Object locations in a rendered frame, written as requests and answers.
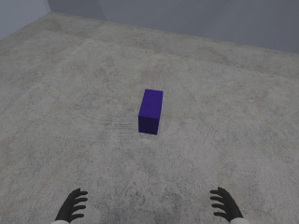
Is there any robot left hand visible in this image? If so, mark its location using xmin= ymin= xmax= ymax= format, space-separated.
xmin=54 ymin=188 xmax=88 ymax=223

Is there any carton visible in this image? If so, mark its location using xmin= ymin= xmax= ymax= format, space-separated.
xmin=138 ymin=89 xmax=164 ymax=135

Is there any robot right hand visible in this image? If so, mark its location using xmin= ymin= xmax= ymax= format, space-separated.
xmin=209 ymin=187 xmax=243 ymax=223

